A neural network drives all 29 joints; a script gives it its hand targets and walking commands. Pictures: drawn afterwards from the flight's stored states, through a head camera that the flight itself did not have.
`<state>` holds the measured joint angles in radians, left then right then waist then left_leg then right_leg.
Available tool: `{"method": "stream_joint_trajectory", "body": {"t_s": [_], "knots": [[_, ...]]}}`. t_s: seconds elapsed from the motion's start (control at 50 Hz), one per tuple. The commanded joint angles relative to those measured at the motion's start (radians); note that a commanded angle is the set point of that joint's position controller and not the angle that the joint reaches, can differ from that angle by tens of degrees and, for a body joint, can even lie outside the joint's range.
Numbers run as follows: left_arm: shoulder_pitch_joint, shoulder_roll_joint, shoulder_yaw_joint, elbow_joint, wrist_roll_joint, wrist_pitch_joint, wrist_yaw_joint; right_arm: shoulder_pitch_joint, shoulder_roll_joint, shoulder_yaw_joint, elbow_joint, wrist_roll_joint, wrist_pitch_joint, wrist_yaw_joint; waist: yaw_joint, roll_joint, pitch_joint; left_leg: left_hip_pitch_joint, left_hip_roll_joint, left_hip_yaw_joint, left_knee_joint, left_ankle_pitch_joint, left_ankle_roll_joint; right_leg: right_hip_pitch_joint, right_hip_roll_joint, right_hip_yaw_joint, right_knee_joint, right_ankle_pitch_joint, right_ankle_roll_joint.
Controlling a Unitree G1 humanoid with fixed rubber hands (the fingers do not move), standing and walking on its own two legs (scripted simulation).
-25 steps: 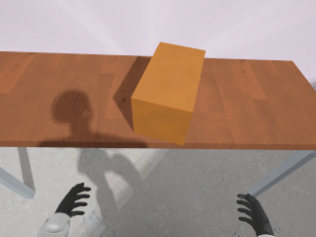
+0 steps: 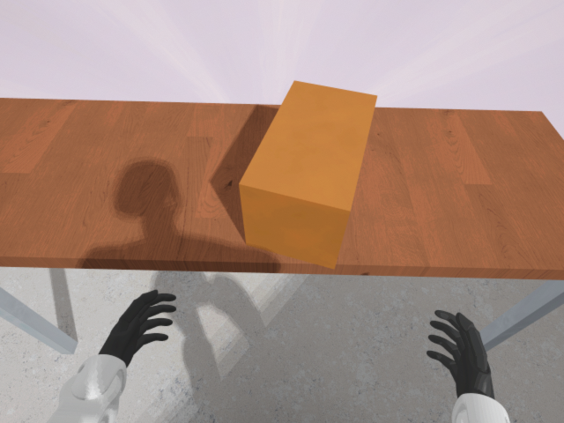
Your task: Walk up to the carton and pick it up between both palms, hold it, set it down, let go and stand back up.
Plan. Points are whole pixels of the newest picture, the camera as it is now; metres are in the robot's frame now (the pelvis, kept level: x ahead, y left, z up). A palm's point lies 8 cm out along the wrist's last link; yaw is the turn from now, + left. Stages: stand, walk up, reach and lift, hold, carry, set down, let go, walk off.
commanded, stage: reach and lift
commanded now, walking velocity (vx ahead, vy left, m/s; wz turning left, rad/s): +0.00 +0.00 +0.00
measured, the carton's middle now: (313, 169) +0.54 -0.01 +0.02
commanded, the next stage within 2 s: none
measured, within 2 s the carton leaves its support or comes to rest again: neither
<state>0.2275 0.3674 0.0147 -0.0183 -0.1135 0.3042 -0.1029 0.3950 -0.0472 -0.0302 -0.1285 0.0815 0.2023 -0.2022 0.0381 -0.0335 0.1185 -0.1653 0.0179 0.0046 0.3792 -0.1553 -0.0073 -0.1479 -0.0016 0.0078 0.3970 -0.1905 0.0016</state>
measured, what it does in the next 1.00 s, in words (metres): stands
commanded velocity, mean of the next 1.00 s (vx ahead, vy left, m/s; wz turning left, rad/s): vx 0.00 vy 0.00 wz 0.00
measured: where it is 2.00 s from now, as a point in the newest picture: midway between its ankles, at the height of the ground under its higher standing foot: outside the picture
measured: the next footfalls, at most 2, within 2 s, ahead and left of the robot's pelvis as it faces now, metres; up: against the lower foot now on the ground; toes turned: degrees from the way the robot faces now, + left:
none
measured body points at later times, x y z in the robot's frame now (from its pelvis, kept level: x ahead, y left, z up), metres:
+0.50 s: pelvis +0.02 +0.01 +0.00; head +0.05 +0.03 +0.45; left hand +0.23 +0.24 +0.04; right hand +0.21 -0.17 +0.05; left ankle +0.04 +0.13 -0.74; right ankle +0.02 -0.12 -0.74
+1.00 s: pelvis +0.04 +0.01 +0.00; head +0.07 +0.02 +0.45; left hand +0.30 +0.22 +0.06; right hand +0.29 -0.16 +0.07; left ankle +0.04 +0.13 -0.74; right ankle +0.02 -0.12 -0.74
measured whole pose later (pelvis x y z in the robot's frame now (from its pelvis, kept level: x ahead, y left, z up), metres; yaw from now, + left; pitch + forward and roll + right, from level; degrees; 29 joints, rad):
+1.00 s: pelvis +0.04 +0.01 +0.00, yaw -1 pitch +0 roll +0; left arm 0.15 0.40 0.01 -0.19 -0.24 0.33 -0.14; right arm 0.24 0.03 0.06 -0.34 0.14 0.33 -0.32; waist 0.04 -0.02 0.05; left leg -0.17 0.02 0.03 0.37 -0.21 -0.01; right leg -0.14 0.00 0.03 0.37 -0.22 0.01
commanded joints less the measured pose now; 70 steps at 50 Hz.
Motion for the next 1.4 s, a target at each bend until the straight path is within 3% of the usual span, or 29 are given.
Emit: {"method": "stream_joint_trajectory", "body": {"t_s": [0.0,0.12,0.14,0.18,0.2,0.28,0.34,0.38,0.44,0.46,0.48,0.52,0.64,0.66,0.7,0.74,0.76,0.82,0.9,0.96,1.02,1.04,1.08,1.1,1.24,1.28,1.32,1.34,1.38], "knots": [[0.091,0.182,0.098,-0.213,-0.112,-0.076,-0.004,0.140,-0.001,0.109,-0.288,0.048,-0.037,-0.043,0.052,0.031,-0.225,0.163,0.000,0.094,-0.080,0.014,0.034,0.111,-0.026,0.040,-0.146,0.103,0.018],[0.132,0.191,0.111,-0.305,-0.126,-0.138,-0.017,0.161,-0.007,0.151,-0.389,0.070,-0.085,-0.058,0.066,0.055,-0.253,0.158,0.003,0.078,-0.044,0.105,0.023,0.124,-0.017,0.033,-0.115,0.195,0.017],[0.119,0.188,0.083,-0.332,-0.137,-0.142,-0.012,0.140,-0.014,0.122,-0.370,0.076,-0.082,-0.054,0.037,0.090,-0.244,0.130,0.014,0.063,-0.033,0.073,0.012,0.117,-0.016,0.028,-0.108,0.151,-0.001],[0.138,0.179,0.101,-0.351,-0.147,-0.170,-0.013,0.162,0.024,0.171,-0.422,0.088,-0.110,-0.048,0.064,0.080,-0.285,0.147,0.003,0.065,-0.023,0.140,0.017,0.126,-0.023,0.040,-0.100,0.230,0.013],[0.146,0.187,0.099,-0.347,-0.149,-0.182,-0.014,0.179,0.029,0.157,-0.413,0.074,-0.117,-0.050,0.046,0.049,-0.261,0.146,0.012,0.055,-0.029,0.156,0.014,0.135,-0.014,0.027,-0.103,0.258,0.012],[0.127,0.189,0.108,-0.365,-0.166,-0.226,-0.028,0.164,0.075,0.193,-0.460,0.072,-0.134,-0.069,0.081,0.082,-0.295,0.133,0.017,0.045,-0.028,0.095,0.025,0.144,-0.032,0.049,-0.116,0.145,-0.001],[0.133,0.177,0.104,-0.369,-0.154,-0.244,-0.034,0.200,0.091,0.216,-0.434,0.076,-0.146,-0.086,0.068,0.101,-0.222,0.160,0.006,0.049,-0.012,0.142,0.013,0.121,-0.038,0.041,-0.119,0.210,0.001],[0.117,0.161,0.096,-0.354,-0.167,-0.233,-0.049,0.164,0.097,0.212,-0.422,0.060,-0.140,-0.098,0.063,0.073,-0.218,0.161,0.014,0.040,-0.023,0.111,0.018,0.098,-0.032,0.033,-0.133,0.166,0.000],[0.059,0.145,0.057,-0.405,-0.169,-0.221,-0.036,0.064,0.064,0.164,-0.422,0.070,-0.127,-0.096,0.033,0.170,-0.247,0.083,0.037,0.033,-0.044,0.040,0.001,0.144,-0.029,0.027,-0.109,0.074,-0.029],[0.091,0.142,0.060,-0.422,-0.183,-0.216,-0.033,0.081,0.076,0.185,-0.458,0.065,-0.124,-0.097,0.046,0.138,-0.252,0.090,0.029,0.043,-0.037,0.072,0.008,0.152,-0.028,0.030,-0.111,0.114,-0.019],[0.091,0.147,0.044,-0.402,-0.199,-0.217,-0.034,0.106,0.089,0.175,-0.447,0.056,-0.123,-0.099,0.014,0.110,-0.229,0.084,0.029,0.036,-0.037,0.039,0.012,0.123,-0.031,0.033,-0.117,0.095,-0.025],[-0.024,0.192,0.043,-0.430,-0.213,-0.215,-0.028,-0.007,0.063,0.168,-0.467,0.053,-0.096,-0.108,0.031,0.158,-0.235,0.073,0.025,0.041,-0.042,-0.019,0.015,0.098,-0.044,0.048,-0.112,0.039,-0.018],[-0.198,0.183,0.004,-0.331,-0.242,-0.148,-0.023,-0.180,0.069,0.143,-0.446,0.023,0.000,-0.100,-0.007,0.089,-0.227,-0.029,0.049,0.035,-0.089,-0.216,0.043,0.113,-0.054,0.050,-0.107,-0.088,-0.018],[-0.237,0.172,0.014,-0.356,-0.231,-0.136,-0.010,-0.187,0.083,0.156,-0.454,0.043,0.008,-0.097,0.000,0.149,-0.239,-0.063,0.048,0.035,-0.091,-0.202,0.040,0.137,-0.048,0.056,-0.086,-0.061,-0.021],[-0.256,0.174,-0.012,-0.375,-0.255,-0.115,-0.004,-0.206,0.063,0.113,-0.438,0.044,0.031,-0.099,-0.028,0.139,-0.254,-0.109,0.057,0.029,-0.097,-0.165,0.024,0.169,-0.034,0.040,-0.072,-0.012,-0.029],[-0.249,0.156,0.001,-0.351,-0.252,-0.110,-0.008,-0.247,0.062,0.142,-0.410,0.060,0.048,-0.086,-0.011,0.132,-0.242,-0.059,0.050,0.044,-0.093,-0.138,0.030,0.144,-0.045,0.043,-0.084,-0.004,-0.026],[-0.223,0.172,0.012,-0.303,-0.236,-0.096,-0.020,-0.201,0.072,0.140,-0.378,0.028,0.066,-0.103,-0.037,0.090,-0.230,-0.018,0.049,0.047,-0.081,-0.100,0.038,0.147,-0.052,0.050,-0.098,0.072,-0.016],[-0.323,0.171,0.028,-0.330,-0.226,-0.061,-0.030,-0.278,0.049,0.115,-0.353,0.053,0.093,-0.117,-0.052,0.120,-0.258,0.024,0.043,0.039,-0.082,-0.042,0.021,0.141,-0.042,0.039,-0.093,0.108,-0.018],[-0.323,0.182,0.068,-0.319,-0.214,-0.030,-0.034,-0.327,0.022,0.101,-0.345,0.065,0.109,-0.131,-0.047,0.069,-0.294,0.084,0.023,0.040,-0.055,0.036,0.022,0.160,-0.050,0.048,-0.088,0.251,0.010],[-0.302,0.156,0.096,-0.342,-0.173,0.006,-0.042,-0.285,0.028,0.138,-0.340,0.092,0.112,-0.137,-0.053,0.102,-0.324,0.140,0.017,0.040,-0.037,0.216,0.003,0.206,-0.036,0.042,-0.078,0.450,0.017],[-0.374,0.174,0.128,-0.381,-0.157,0.003,-0.042,-0.355,-0.032,0.102,-0.374,0.101,0.083,-0.134,-0.028,0.077,-0.369,0.188,0.008,0.040,-0.015,0.315,-0.016,0.176,-0.014,0.027,-0.067,0.508,0.025],[-0.379,0.180,0.130,-0.422,-0.160,0.014,-0.033,-0.379,-0.038,0.118,-0.374,0.115,0.086,-0.131,-0.012,0.124,-0.359,0.171,0.000,0.045,-0.017,0.320,-0.025,0.196,-0.022,0.027,-0.066,0.508,0.025],[-0.453,0.147,0.105,-0.406,-0.148,0.023,-0.022,-0.451,-0.035,0.094,-0.345,0.106,0.076,-0.122,-0.053,0.100,-0.351,0.160,0.003,0.031,-0.016,0.312,-0.027,0.181,-0.009,0.028,-0.070,0.468,0.020],[-0.458,0.188,0.128,-0.420,-0.137,0.031,-0.024,-0.428,-0.056,0.108,-0.382,0.121,0.070,-0.120,-0.025,0.096,-0.390,0.182,0.001,0.041,0.002,0.357,-0.019,0.198,-0.006,0.032,-0.052,0.552,0.029],[-0.562,0.167,0.130,-0.170,-0.144,0.070,-0.051,-0.558,-0.044,0.088,-0.243,0.125,0.111,-0.141,-0.054,0.049,-0.332,0.150,-0.009,0.051,-0.037,0.221,-0.001,0.203,-0.025,0.035,-0.061,0.597,0.057],[-0.692,0.190,0.136,-0.211,-0.143,0.091,-0.035,-0.660,-0.068,0.037,-0.204,0.149,0.127,-0.128,-0.067,0.103,-0.358,0.123,0.004,0.043,-0.039,0.175,-0.003,0.207,-0.011,0.032,-0.072,0.417,0.024],[-0.768,0.179,0.135,-0.237,-0.150,0.087,-0.019,-0.716,-0.045,0.005,-0.150,0.136,0.131,-0.127,-0.085,0.137,-0.331,0.136,0.014,0.041,-0.038,0.193,-0.006,0.187,-0.011,0.026,-0.075,0.387,0.008],[-0.786,0.163,0.120,-0.182,-0.166,0.098,-0.021,-0.757,-0.052,-0.029,-0.127,0.107,0.135,-0.131,-0.097,0.083,-0.339,0.113,0.020,0.037,-0.042,0.160,0.000,0.198,-0.005,0.022,-0.082,0.356,0.011],[-0.858,0.167,0.125,-0.095,-0.142,0.108,-0.018,-0.827,-0.031,-0.045,-0.097,0.103,0.137,-0.137,-0.107,0.089,-0.336,0.087,0.012,0.040,-0.038,0.095,0.015,0.194,-0.005,0.029,-0.068,0.356,0.015]]}}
